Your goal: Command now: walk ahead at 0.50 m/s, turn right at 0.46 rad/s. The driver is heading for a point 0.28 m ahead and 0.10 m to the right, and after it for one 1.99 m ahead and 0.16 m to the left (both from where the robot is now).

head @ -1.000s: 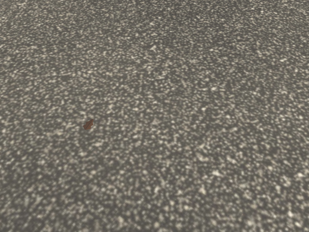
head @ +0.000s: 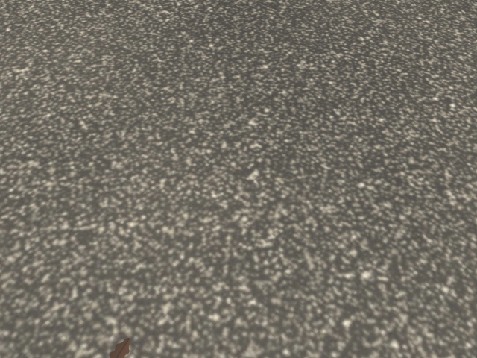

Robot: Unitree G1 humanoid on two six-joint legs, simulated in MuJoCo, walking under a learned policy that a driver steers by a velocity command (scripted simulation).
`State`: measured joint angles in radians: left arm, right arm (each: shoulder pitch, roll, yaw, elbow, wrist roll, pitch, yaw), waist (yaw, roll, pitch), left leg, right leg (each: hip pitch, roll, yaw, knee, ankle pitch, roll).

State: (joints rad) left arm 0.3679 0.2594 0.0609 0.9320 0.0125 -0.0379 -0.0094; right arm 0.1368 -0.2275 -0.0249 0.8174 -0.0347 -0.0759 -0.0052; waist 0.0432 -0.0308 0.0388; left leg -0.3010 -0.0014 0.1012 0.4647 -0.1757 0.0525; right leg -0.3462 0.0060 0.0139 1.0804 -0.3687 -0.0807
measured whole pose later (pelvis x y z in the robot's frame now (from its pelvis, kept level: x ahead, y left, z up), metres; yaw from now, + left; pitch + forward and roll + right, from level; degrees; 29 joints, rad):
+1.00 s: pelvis +0.18 +0.00 +0.00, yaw +9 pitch +1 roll -2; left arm 0.16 0.27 0.07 0.85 0.03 0.05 0.02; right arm 0.27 -0.24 -0.07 0.83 -0.01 0.04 -0.01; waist -0.01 -0.04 0.03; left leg -0.24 -0.05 -0.02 0.46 -0.22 0.08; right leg -0.52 -0.01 -0.01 1.03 -0.35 0.03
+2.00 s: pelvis +0.31 +0.06 +0.01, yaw +11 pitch +1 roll +0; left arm 0.26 0.27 0.07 0.91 0.03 -0.01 -0.05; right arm 0.33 -0.22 -0.03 0.91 -0.02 -0.09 -0.01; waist -0.01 -0.05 0.01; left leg -0.03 -0.03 0.13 0.25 -0.23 0.05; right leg -0.57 -0.04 0.02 1.06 -0.21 -0.06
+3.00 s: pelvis +0.89 +0.08 +0.00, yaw +0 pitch +0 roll +1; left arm 0.24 0.25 0.02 0.84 0.04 -0.07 -0.01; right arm 0.28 -0.27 -0.06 0.88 -0.01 -0.04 0.02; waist 0.00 -0.02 0.06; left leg -0.25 -0.13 0.01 0.41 -0.16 0.12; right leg -0.44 -0.01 0.02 1.18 -0.31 -0.03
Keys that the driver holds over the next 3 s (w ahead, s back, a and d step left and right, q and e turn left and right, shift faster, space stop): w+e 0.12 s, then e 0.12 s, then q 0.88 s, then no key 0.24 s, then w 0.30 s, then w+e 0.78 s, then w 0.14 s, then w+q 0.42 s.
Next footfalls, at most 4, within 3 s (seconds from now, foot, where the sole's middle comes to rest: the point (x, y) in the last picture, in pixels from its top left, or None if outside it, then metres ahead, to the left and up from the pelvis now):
0.36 right None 0.30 -0.13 -0.78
0.82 left None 0.22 0.08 -0.78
1.34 right None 0.24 -0.11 -0.77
1.78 left None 0.28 0.14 -0.78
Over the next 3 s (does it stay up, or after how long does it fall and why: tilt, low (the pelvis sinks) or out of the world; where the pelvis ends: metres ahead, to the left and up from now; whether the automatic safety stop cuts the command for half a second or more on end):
stays up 0.89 0.08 0.00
